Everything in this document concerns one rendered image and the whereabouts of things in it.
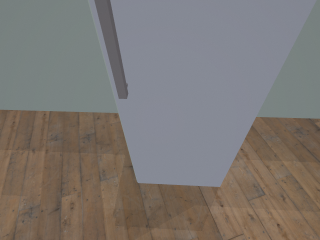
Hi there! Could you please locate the fridge door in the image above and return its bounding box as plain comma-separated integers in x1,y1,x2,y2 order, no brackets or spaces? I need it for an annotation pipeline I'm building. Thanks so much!
89,0,317,187

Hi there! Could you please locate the handle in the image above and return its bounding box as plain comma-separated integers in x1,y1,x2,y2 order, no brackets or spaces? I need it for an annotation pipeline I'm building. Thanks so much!
94,0,129,99

